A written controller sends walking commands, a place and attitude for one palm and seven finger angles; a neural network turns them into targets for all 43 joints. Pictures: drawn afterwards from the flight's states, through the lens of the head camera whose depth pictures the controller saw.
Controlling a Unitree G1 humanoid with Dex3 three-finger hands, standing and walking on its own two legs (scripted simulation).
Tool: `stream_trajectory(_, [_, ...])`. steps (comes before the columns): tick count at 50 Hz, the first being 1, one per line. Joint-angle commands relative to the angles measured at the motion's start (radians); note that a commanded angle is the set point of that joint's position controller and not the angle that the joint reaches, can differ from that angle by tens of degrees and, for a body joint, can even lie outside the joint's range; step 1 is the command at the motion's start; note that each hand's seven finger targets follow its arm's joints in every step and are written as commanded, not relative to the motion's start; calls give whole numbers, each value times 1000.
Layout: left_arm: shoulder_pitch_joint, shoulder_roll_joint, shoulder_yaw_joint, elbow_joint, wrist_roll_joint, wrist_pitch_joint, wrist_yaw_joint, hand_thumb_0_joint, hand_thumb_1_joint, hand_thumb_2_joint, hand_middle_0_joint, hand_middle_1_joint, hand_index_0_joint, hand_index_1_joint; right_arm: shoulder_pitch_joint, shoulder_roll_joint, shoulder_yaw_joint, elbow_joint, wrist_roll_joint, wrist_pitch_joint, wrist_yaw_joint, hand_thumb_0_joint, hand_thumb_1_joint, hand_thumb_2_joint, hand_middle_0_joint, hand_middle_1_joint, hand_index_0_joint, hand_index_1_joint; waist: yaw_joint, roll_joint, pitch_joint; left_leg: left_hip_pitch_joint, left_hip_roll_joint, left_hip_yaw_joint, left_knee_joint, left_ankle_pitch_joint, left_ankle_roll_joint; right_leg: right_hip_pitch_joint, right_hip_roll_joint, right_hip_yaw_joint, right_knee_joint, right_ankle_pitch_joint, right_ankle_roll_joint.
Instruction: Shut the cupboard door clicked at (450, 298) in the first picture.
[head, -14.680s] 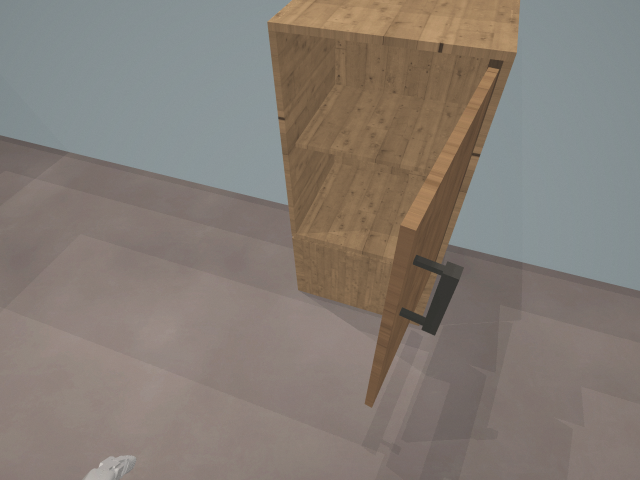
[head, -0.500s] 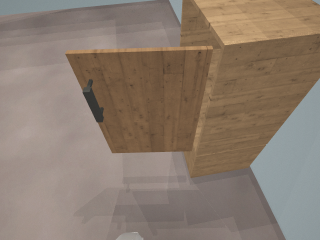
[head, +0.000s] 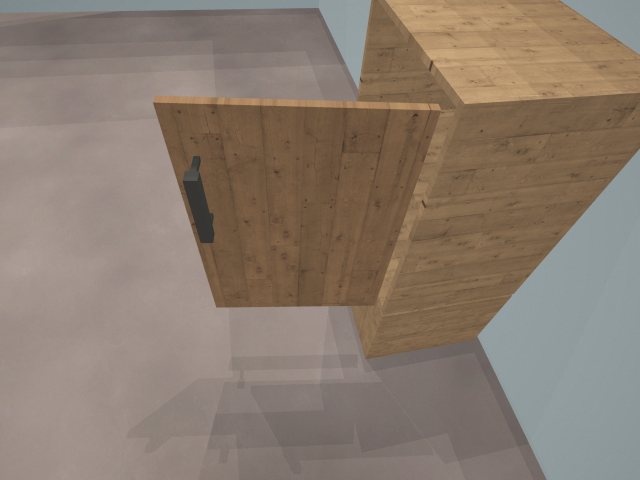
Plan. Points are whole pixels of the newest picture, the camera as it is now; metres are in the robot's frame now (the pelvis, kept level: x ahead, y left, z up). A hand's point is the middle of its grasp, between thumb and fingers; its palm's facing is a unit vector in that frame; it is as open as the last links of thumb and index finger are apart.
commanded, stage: come to a stop and stand still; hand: left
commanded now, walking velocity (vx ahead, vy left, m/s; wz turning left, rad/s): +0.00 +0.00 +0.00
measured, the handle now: (201, 201) +0.53 +0.23 -0.01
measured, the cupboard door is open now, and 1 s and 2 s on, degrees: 81 81 81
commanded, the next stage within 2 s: look again from close up in 0.60 s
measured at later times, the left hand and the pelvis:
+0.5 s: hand out of the picture -0.03 +0.09 -0.18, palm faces +0.06 -0.99 -0.13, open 7.3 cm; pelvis +0.00 -0.05 +0.00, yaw +1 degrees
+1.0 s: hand out of the picture -0.01 +0.16 -0.19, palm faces +0.04 -0.98 -0.18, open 7.4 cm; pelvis -0.01 -0.01 -0.01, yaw +1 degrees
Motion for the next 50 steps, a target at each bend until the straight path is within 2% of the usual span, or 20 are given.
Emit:
stream_trajectory(1, [94, 26, -1, -6, -7, -38, 9, 0, 900, 900, -200, -300, -200, -300, 87, -165, -36, 10, 2, -7, -2, 0, -900, -900, 200, 300, 200, 300, 6, 149, -92, 108, 207, -225, -111, 34, 71, 73, 9, -46, -276, 171, -17])
stream_trajectory(2, [125, 34, -2, 7, -6, -45, 13, 0, 900, 900, -200, -300, -200, -300, 86, -150, -33, 11, 6, -8, 1, 0, -900, -900, 200, 300, 200, 300, 20, 114, -92, 69, 172, -197, -88, -26, 37, 137, -4, -38, -385, 243, -20])
stream_trajectory(3, [125, 62, 0, 14, -4, -52, 18, 0, 900, 900, -200, -300, -200, -300, 94, -111, -28, 15, 11, -8, 6, 0, -900, -900, 200, 300, 200, 300, 15, 50, -51, -6, 121, -154, -49, -100, -7, 169, -65, 38, -432, 247, -45])
stream_trajectory(4, [97, 87, -3, 12, -6, -60, 20, 0, 900, 900, -200, -300, -200, -300, 97, -76, -15, 13, 14, -7, 11, 0, -900, -900, 200, 300, 200, 300, 2, -12, -24, -14, 67, -100, -15, -140, -43, 111, -148, 120, -462, 192, -82])
stream_trajectory(5, [71, 104, -8, 6, -9, -63, 20, 0, 900, 900, -200, -300, -200, -300, 103, -53, -5, 18, 12, -7, 17, 0, -900, -900, 200, 300, 200, 300, -11, -7, -24, 51, 38, -80, -5, -123, -55, 24, -188, 138, -480, 131, -100])
stream_trajectory(6, [46, 104, -7, 12, -11, -73, 20, 0, 900, 900, -200, -300, -200, -300, 97, -43, 1, 26, 5, 1, 17, 0, -900, -900, 200, 300, 200, 300, -12, -162, 10, 83, 27, -65, 17, -100, -57, -52, -158, 147, -511, 89, -102])
stream_trajectory(7, [30, 84, -12, 12, -13, -74, 20, 0, 900, 900, -200, -300, -200, -300, 112, -57, 0, 41, 1, 2, 16, 0, -900, -900, 200, 300, 200, 300, -15, -180, 63, 100, 37, -67, 26, -69, -56, -105, -156, 137, -523, 63, -103])
stream_trajectory(12, [65, 50, -20, 34, -20, -67, 24, 0, 900, 900, -200, -300, -200, -300, 189, -60, 12, 102, 4, -6, 10, 0, -900, -900, 200, 300, 200, 300, -9, -31, 102, 94, 64, -92, -28, -21, -48, -68, -87, 76, -471, 84, -74])
stream_trajectory(16, [110, 32, -21, 53, -23, -69, 26, 0, 900, 900, -200, -300, -200, -300, 213, -43, 17, 120, 5, -7, 6, 0, -900, -900, 200, 300, 200, 300, 5, -38, 103, 77, 62, -85, -21, -8, -47, -39, -87, 75, -478, 92, -76])
stream_trajectory(25, [161, -11, -22, 77, -23, -78, 32, 0, 900, 900, -200, -300, -200, -300, 240, -20, 19, 141, 7, -18, -5, 0, -900, -900, 200, 300, 200, 300, 6, -1, 48, 102, 73, -90, 2, 86, -44, 23, -78, 55, -438, 251, -76])
stream_trajectory(34, [196, -27, -24, 90, -19, -79, 35, 0, 900, 900, -200, -300, -200, -300, 210, -22, 17, 131, 10, -24, -11, 0, -900, -900, 200, 300, 200, 300, 11, 12, 51, 122, 83, -94, 5, 124, -34, 37, -71, 41, -415, 337, -66])
stream_trajectory(35, [253, 20, -26, 95, 7, -120, 65, 0, 900, 900, -200, -300, -200, -300, 70, -73, 19, 41, 14, -43, 8, 0, -900, -900, 200, 300, 200, 300, 53, 18, 69, 35, 78, -56, 240, 154, -55, -4, -128, 139, -425, 808, -39])
stream_trajectory(36, [220, 65, -17, 61, 11, -131, 65, 0, 900, 900, -200, -300, -200, -300, 99, -51, 28, -9, 7, -38, 13, 0, -900, -900, 200, 300, 200, 300, -10, 1, 65, -13, 45, -39, 206, 22, -54, 82, -167, 108, -352, 1125, -52])
stream_trajectory(37, [223, 45, -22, 44, 4, -135, 62, 0, 900, 900, -200, -300, -200, -300, 188, -23, 28, 3, 0, -45, 7, 0, -900, -900, 200, 300, 200, 300, -31, -92, -61, 19, 32, -28, 153, -14, -26, 181, -152, 66, -247, 1247, -72])
stream_trajectory(38, [217, 33, -26, 37, -7, -135, 61, 0, 900, 900, -200, -300, -200, -300, 227, -47, 21, 13, 0, -50, 3, 0, -900, -900, 200, 300, 200, 300, -28, -160, -158, 61, 42, -44, 155, 95, -15, 235, -126, 30, -195, 1223, -74])
stream_trajectory(39, [218, 31, -23, 23, -9, -131, 58, 0, 900, 900, -200, -300, -200, -300, 226, -73, 16, 15, 6, -50, 2, 0, -900, -900, 200, 300, 200, 300, -18, -150, -170, 75, 56, -55, 157, 176, -9, 220, -111, 28, -194, 1084, -74])
stream_trajectory(41, [224, 26, -24, 10, -2, -113, 53, 0, 900, 900, -200, -300, -200, -300, 197, -79, 19, 11, 5, -49, 3, 0, -900, -900, 200, 300, 200, 300, 0, 38, -82, 90, 77, -55, 153, 311, -11, 129, -85, 27, -219, 798, -77])
stream_trajectory(42, [219, 31, -22, 2, -1, -102, 51, 0, 900, 900, -200, -300, -200, -300, 181, -84, 21, 4, 7, -43, 3, 0, -900, -900, 200, 300, 200, 300, 7, 60, -31, 66, 86, -78, 142, 306, -7, 86, -68, 25, -242, 607, -78])
stream_trajectory(45, [199, 30, -26, -15, 1, -84, 42, 0, 900, 900, -200, -300, -200, -300, 145, -116, 16, -22, 4, -34, 7, 0, -900, -900, 200, 300, 200, 300, 11, 16, 41, 12, 89, -115, 84, 141, -2, 20, -46, 29, -284, 315, -79])
stream_trajectory(50, [174, 57, -28, -51, 0, -71, 30, 0, 900, 900, -200, -300, -200, -300, 113, -141, 12, -54, 0, -23, 17, 0, -900, -900, 200, 300, 200, 300, 15, 50, 69, -51, 83, -163, -26, -183, 0, -7, -34, 30, -311, 112, -75])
